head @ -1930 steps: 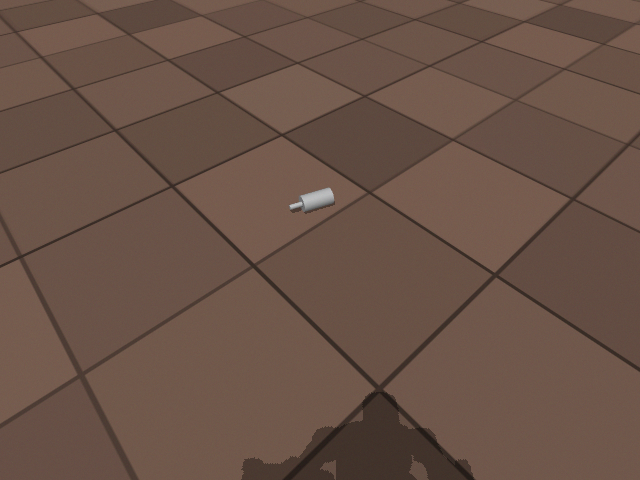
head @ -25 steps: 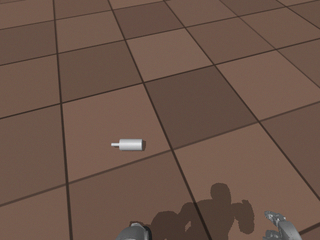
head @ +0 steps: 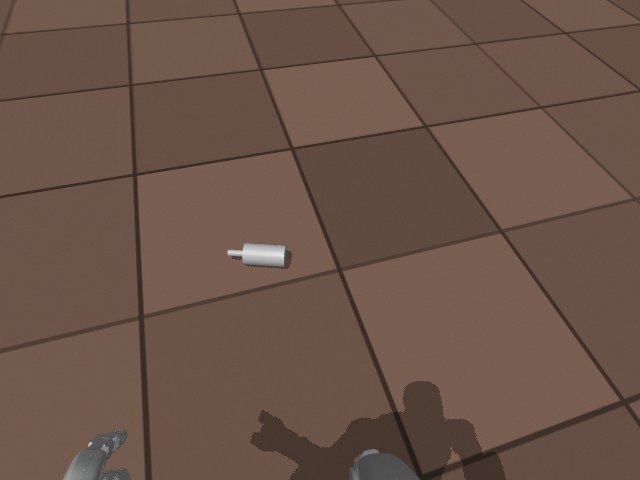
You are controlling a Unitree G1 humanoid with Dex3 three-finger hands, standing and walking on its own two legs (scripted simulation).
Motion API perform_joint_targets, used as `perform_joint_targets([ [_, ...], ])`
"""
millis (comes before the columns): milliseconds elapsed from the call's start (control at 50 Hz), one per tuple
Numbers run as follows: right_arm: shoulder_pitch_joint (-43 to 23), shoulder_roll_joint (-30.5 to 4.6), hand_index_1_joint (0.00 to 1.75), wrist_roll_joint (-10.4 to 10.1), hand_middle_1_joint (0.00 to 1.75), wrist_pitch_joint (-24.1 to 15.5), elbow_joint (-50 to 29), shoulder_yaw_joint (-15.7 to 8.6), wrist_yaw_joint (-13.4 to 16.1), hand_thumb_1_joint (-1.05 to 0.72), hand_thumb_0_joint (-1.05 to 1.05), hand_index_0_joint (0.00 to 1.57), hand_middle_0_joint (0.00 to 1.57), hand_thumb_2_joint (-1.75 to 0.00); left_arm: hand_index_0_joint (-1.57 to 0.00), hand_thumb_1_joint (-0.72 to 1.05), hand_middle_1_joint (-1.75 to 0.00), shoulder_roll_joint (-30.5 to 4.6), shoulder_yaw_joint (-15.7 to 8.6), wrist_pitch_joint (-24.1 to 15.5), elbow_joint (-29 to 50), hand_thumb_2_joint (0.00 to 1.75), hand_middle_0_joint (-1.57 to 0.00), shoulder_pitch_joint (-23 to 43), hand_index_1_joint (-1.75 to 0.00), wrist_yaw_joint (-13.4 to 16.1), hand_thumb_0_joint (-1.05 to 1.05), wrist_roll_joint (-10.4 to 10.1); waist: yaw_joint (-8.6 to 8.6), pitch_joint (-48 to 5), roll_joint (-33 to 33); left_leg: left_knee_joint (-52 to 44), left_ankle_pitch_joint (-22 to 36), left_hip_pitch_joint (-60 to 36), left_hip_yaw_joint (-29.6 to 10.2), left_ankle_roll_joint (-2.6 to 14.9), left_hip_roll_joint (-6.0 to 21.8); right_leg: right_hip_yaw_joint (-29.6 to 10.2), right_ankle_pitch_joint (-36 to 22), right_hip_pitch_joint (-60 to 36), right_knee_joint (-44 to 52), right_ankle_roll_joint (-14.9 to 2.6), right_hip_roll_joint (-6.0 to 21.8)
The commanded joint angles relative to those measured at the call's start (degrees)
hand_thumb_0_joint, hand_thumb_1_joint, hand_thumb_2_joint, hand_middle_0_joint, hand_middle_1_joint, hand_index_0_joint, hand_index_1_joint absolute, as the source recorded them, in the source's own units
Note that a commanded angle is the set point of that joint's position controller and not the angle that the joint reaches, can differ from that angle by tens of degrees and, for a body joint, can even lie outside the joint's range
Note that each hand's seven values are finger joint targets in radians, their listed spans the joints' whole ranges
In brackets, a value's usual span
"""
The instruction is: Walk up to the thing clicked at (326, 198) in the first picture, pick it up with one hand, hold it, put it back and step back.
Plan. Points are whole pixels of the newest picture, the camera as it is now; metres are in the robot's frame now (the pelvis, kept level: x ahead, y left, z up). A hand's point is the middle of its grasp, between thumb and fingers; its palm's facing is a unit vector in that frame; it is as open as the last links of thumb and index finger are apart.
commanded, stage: step back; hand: left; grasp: from above
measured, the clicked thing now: (256, 254) +0.93 +0.20 -0.72
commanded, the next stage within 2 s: stand in 1.42 s
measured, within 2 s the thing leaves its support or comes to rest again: neither
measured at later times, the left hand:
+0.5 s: hand out of the picture -0.07 +0.25 -0.13, palm faces -0.03 -0.90 -0.44, open 7.4 cm
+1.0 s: hand out of the picture -0.09 +0.24 -0.14, palm faces +0.03 -0.94 -0.35, open 7.4 cm
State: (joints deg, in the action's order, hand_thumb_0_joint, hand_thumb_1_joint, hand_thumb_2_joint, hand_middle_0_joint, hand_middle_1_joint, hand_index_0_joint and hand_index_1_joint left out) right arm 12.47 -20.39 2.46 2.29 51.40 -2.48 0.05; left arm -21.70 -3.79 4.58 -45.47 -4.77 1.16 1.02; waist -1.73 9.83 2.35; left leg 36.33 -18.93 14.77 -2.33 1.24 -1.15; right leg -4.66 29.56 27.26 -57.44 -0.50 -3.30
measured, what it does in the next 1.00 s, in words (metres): walks backwards: right foot, then left foot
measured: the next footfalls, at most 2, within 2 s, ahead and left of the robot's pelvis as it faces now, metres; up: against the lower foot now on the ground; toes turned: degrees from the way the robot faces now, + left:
right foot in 0.24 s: -0.10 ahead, -0.14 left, +0.00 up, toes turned -1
left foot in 0.56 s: -0.11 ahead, +0.10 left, +0.00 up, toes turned -1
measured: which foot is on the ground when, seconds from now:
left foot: down 0.00-0.26, up 0.28-0.54, down 0.56-1.00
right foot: up 0.00-0.22, down 0.24-1.00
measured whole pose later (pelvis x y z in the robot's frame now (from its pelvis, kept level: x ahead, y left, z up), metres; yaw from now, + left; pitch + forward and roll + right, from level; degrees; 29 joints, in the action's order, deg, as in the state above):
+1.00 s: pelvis -0.16 -0.02 +0.01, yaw +1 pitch -2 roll +0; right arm 12.1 -21.8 1.5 -0.8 57.4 -3.1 -0.8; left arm -19.3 -2.4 -1.7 -57.4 -11.1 -0.8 2.0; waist 1.4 2.3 -1.1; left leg 33.2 -19.7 13.5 -1.8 0.8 -0.5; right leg 2.5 15.8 14.1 -32.0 0.0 1.3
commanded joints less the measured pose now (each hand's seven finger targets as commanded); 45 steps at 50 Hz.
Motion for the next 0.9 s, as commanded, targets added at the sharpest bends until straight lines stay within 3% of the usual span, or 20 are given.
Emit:
perform_joint_targets([
  [0, -6.6, -15.2, 0.3, 0.0, 0.3, -2.1, -7.1, -3.4, 2.0, -0.9, 0.0, 0.2, 0.2, -0.9, -0.2, 0.9, -0.3, -11.4, -4.0, -1.4, 2.8, 0.9, -0.2, -4.4, -0.3, 0.2, 0.0, -0.7, 4.3, -9.0, -9.5, -11.0, 33.2, 0.1, -9.3, 10.96, 14.5, -5.1, -0.6, 0.0, -15.5, -0.46, -2.5],
  [120, -0.9, -15.0, 0.3, -0.4, 0.3, -0.9, -6.6, -3.9, 1.7, -0.9, 0.0, 0.2, 0.2, -0.9, -0.2, 0.9, -0.3, -9.2, -2.7, -3.3, 2.5, 0.9, -0.2, -3.7, -0.3, 0.2, 0.0, 0.1, 0.13, -13.2, -12.9, -4.8, 36.3, -14.8, -8.3, 12.56, 14.6, 0.8, 0.7, -0.8, 10.8, 2.26, 1.7],
  [200, -6.0, -16.6, 0.3, -1.5, 0.3, 0.4, -7.6, -4.0, 1.1, -0.9, 0.0, 0.2, 0.2, -0.9, -0.2, 0.9, -0.3, -9.3, -2.6, -4.6, -2.9, 0.9, -0.2, -11.2, -0.3, 0.2, 0.0, 0.7, 3.52, -18.0, -12.2, 1.4, 23.6, -7.1, -5.5, 8.13, 12.6, 5.9, -17.0, -16.7, 37.4, 0.22, 1.6],
  [220, -6.5, -14.2, 0.3, -1.7, 0.3, 0.5, -7.8, -3.2, 0.9, -0.9, 0.0, 0.2, 0.2, -0.9, -0.2, 0.9, -0.3, -11.8, -3.4, -4.9, -3.6, 0.9, -0.2, -11.2, -0.3, 0.4, 0.0, 1.3, 3.64, -17.5, -8.7, 3.7, 14.7, 1.1, -5.1, 5.5, 10.0, -0.9, -19.2, -21.4, 35.9, -1.06, 4.7],
  [240, -6.3, -11.3, 0.3, -1.9, 0.3, 0.3, -8.9, -2.4, 0.8, -0.9, 0.0, 0.2, 0.2, -0.9, -0.2, 0.9, -0.3, -16.7, -4.7, -5.2, -3.0, 0.9, -0.2, -11.3, -0.3, 0.2, 0.0, 2.0, 3.51, -15.1, 5.4, 11.1, -2.4, 14.7, -2.5, 1.59, 1.9, -16.8, -17.4, -23.3, 36.1, -4.62, 14.2],
  [260, -8.7, -11.8, 0.3, -1.9, 0.3, 0.5, -9.3, -3.1, 2.0, -0.9, 0.0, 0.2, 0.2, -0.9, -0.2, 0.9, -0.3, -22.9, -6.0, -4.7, -1.0, 0.9, -0.2, -6.9, -0.3, 0.2, 0.0, 2.0, 6.2, -11.7, 13.7, 21.7, -16.7, 13.5, -4.4, -0.87, -2.7, -28.4, -16.2, -8.7, 39.7, -15.19, 26.3],
  [280, -7.9, -14.6, 0.3, -1.9, 0.3, 0.6, -8.2, -4.4, 2.2, -0.9, 0.0, 0.2, 0.2, -0.9, -0.2, 0.9, -0.3, -22.6, -5.8, -4.9, 0.7, 0.9, -0.2, -2.1, -0.3, 0.5, 0.0, 1.6, 4.55, -6.6, 13.1, 29.4, -16.2, 9.2, -8.7, -1.44, 0.2, -31.0, -13.0, 2.0, 42.4, -17.08, 28.8],
  [320, -5.5, -14.9, 0.3, -2.3, 0.3, 0.4, -5.2, -3.9, 1.4, -0.9, 0.0, 0.2, 0.2, -0.9, -0.2, 0.9, -0.3, -15.7, -4.0, -5.3, 1.2, 0.9, -0.2, 0.7, -0.3, 0.5, 0.0, 1.3, 1.45, -4.4, 2.4, 30.3, -9.6, 9.6, -8.7, -0.81, -3.4, -14.0, -20.5, -2.5, 36.8, -11.91, 19.1],
  [360, -3.3, -11.6, 0.3, -2.4, 0.3, -0.4, -4.0, -2.6, 1.5, -0.9, 0.0, 0.2, 0.2, -0.9, -0.2, 0.9, -0.3, -13.2, -4.0, -5.4, 0.1, 0.9, -0.2, -0.3, -0.3, 0.6, 0.0, 1.6, 1.46, -6.6, 4.4, 28.5, -6.8, 11.4, -6.3, -1.62, -4.4, -6.7, -21.9, -8.1, 33.7, -9.35, 14.5],
  [440, -5.2, -11.6, 0.3, -1.1, 0.3, -1.9, -4.2, -2.4, 0.8, -0.9, 0.0, 0.2, 0.2, -0.9, -0.2, 0.9, -0.3, -14.2, -4.7, -5.5, -1.1, 0.9, -0.2, -6.6, -0.3, 0.0, 0.0, 2.6, 6.12, -8.5, 8.5, 8.3, -9.9, 14.2, -1.3, -2.5, -0.7, -9.7, -2.0, -20.9, 35.5, -9.5, 14.6],
  [520, 1.6, -10.9, 0.3, -0.6, 0.3, -3.5, 0.1, -3.5, 0.4, -0.9, 0.0, 0.2, 0.2, -0.9, -0.2, 0.9, -0.3, -14.3, -3.8, -4.3, -1.0, 0.9, -0.2, -4.2, -0.3, -1.0, 0.0, 1.6, 2.69, -10.0, 7.3, -17.8, -1.1, -6.3, 2.8, -0.68, -1.1, -6.9, 1.2, -11.1, 31.0, -7.38, 14.7],
  [540, 2.3, -12.2, 0.3, 0.2, 0.3, -4.0, 0.7, -4.2, 0.6, -0.9, 0.0, 0.2, 0.2, -0.9, -0.2, 0.9, -0.3, -11.2, -2.7, -4.1, -1.0, 0.9, -0.2, -6.9, -0.3, -1.1, 0.0, 1.4, 2.89, -11.2, 1.8, -19.1, -0.4, -14.4, -4.1, 0.47, 1.6, -4.1, -3.3, -4.4, 23.7, -5.25, 12.3],
  [580, -0.7, -19.6, 0.3, 0.8, 0.3, -4.6, -1.0, -4.9, 0.8, -0.9, 0.0, 0.2, 0.2, -0.9, -0.2, 0.9, -0.3, -9.5, -2.1, -4.5, -1.4, 0.9, -0.2, -3.7, -0.3, -1.1, 0.0, 0.2, 1.74, -7.9, -10.3, -25.3, -25.1, -7.2, -31.5, 9.63, 20.6, 3.9, 1.1, 6.6, 11.4, -0.25, 4.8],
  [600, -3.3, -20.6, 0.3, -0.1, 0.3, -4.5, -0.9, -5.0, 0.6, -0.9, 0.0, 0.2, 0.2, -0.9, -0.2, 0.9, -0.3, -13.9, -3.3, -4.8, -2.0, 0.9, -0.2, -0.5, -0.3, -1.2, 0.0, 0.6, 0.9, -3.3, -9.5, -27.1, -30.8, 7.1, -31.1, 12.6, 22.1, 0.4, 2.3, -2.2, 7.9, -0.3, 7.1],
  [660, -6.5, -13.2, 0.3, 0.4, 0.3, -5.1, -1.2, -2.8, 0.4, -0.9, 0.0, 0.2, 0.2, -0.9, -0.2, 0.9, -0.3, -10.9, -2.4, -5.7, -3.8, 0.9, -0.2, -4.1, -0.3, -2.4, 0.0, 0.0, 3.35, -2.8, -10.5, -21.7, -12.7, 1.3, -12.9, 6.35, 11.4, 2.9, -6.1, -5.0, 17.1, -1.29, 5.8],
  [760, -4.9, -12.4, 0.3, -1.0, 0.3, -3.4, -0.4, -2.6, -0.2, -0.9, 0.0, 0.2, 0.2, -0.9, -0.2, 0.9, -0.3, -10.4, -2.6, -6.9, -7.6, 0.9, -0.2, -6.8, -0.3, -1.3, 0.0, 0.8, 4.06, -6.7, -9.3, -12.1, -9.3, 7.9, -6.6, 3.01, 8.0, 5.5, -13.2, -23.8, 34.4, -1.61, 2.7],
  [780, -4.8, -10.1, 0.3, -1.3, 0.3, -3.3, -0.7, -2.0, -0.2, -0.9, 0.0, 0.2, 0.2, -0.9, -0.2, 0.9, -0.3, -11.9, -3.1, -7.3, -8.5, 0.9, -0.2, -8.8, -0.3, -0.9, 0.0, 1.0, 4.87, -8.1, -4.4, -7.0, -11.1, 12.3, -4.7, 1.4, 5.3, -2.8, -10.1, -26.8, 36.0, -2.52, 7.3],
  [820, -3.2, -10.7, 0.3, -1.1, 0.3, -2.8, 0.4, -2.5, 0.2, -0.9, 0.0, 0.2, 0.2, -0.9, -0.2, 0.9, -0.3, -18.1, -4.0, -7.8, -8.1, 0.9, -0.2, -6.7, -0.3, -0.9, 0.0, 1.5, 4.58, -5.8, 5.1, 9.8, -14.0, 10.8, -2.0, -0.79, -0.4, -23.9, 17.6, -14.9, 46.7, -10.24, 22.2],
  [840, -1.1, -12.5, 0.3, -0.7, 0.3, -2.9, 1.5, -3.2, 0.2, -0.9, 0.0, 0.2, 0.2, -0.9, -0.2, 0.9, -0.3, -17.6, -4.0, -7.8, -6.8, 0.9, -0.2, -3.1, -0.3, -1.0, 0.0, 1.4, 2.87, -2.8, 4.0, 12.0, -13.0, 8.7, -2.4, -1.07, 1.8, -24.9, 19.8, -9.1, 47.5, -12.18, 24.2],
  [880, -0.4, -11.3, 0.3, -1.3, 0.3, -3.7, 2.2, -2.5, -0.2, -0.9, 0.0, 0.2, 0.2, -0.9, -0.2, 0.9, -0.3, -14.4, -3.2, -8.0, -6.1, 0.9, -0.2, -1.6, -0.3, -0.8, 0.0, 1.1, 2.02, -3.4, 2.3, 4.3, -9.9, 8.4, -2.9, -0.09, 2.4, -16.6, 5.8, -12.2, 43.8, -10.34, 20.3],
])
